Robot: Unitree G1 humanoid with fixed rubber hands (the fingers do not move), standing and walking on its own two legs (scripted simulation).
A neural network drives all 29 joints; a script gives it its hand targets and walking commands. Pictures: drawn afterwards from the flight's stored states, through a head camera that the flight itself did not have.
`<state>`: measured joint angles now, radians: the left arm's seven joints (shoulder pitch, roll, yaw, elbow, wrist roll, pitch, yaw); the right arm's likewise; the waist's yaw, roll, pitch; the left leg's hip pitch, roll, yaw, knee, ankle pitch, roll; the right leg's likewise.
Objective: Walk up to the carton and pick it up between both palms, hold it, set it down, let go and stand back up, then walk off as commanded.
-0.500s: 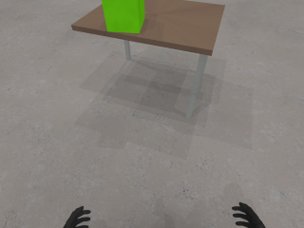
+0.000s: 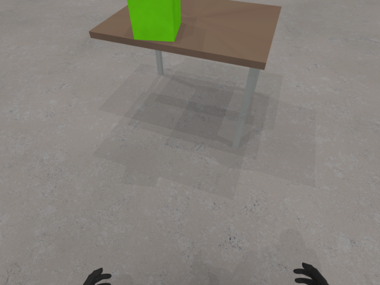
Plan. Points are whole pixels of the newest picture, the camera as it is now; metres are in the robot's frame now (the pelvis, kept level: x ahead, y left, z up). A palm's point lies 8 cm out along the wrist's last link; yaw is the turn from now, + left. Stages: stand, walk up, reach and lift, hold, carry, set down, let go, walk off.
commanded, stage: stand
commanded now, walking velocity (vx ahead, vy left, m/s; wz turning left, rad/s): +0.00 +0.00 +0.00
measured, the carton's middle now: (156, 7) +1.36 +0.16 +0.03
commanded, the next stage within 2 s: none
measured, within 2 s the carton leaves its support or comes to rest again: neither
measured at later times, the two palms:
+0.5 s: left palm out of the picture +0.09 +0.24 -0.12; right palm out of the picture +0.09 -0.27 -0.11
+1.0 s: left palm out of the picture +0.06 +0.24 -0.12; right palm out of the picture +0.06 -0.27 -0.12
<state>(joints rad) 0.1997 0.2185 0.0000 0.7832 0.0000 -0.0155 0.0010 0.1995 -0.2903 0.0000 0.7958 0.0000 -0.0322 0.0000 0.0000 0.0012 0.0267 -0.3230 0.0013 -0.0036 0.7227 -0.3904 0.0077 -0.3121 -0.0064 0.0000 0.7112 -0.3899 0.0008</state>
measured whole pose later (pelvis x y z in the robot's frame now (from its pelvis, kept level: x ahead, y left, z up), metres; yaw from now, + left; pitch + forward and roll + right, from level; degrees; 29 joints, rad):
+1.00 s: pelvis -0.02 +0.00 +0.00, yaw +0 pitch -2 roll +0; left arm 0.20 0.22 0.00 0.93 0.00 -0.02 0.00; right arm 0.20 -0.29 0.00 0.95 0.00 -0.04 0.00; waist 0.00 0.00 0.03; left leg -0.32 0.00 0.00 0.72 -0.36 0.01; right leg -0.31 -0.01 0.00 0.71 -0.37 0.00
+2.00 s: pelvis -0.03 -0.02 +0.01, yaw +0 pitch -2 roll +1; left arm 0.20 0.22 0.00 1.00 0.00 -0.02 0.00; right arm 0.20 -0.30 0.00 1.03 0.00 -0.03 0.00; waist 0.00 0.00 0.03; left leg -0.28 0.00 0.00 0.57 -0.26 -0.02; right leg -0.30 -0.01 0.00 0.62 -0.29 -0.01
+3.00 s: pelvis -0.03 -0.01 +0.02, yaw +0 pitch -2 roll +1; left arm 0.20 0.22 0.00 1.01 0.00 -0.02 0.00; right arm 0.20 -0.30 0.00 1.04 0.00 -0.03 0.00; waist 0.00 0.00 0.03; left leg -0.24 0.00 0.00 0.51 -0.24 -0.02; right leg -0.26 -0.01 0.00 0.56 -0.27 -0.01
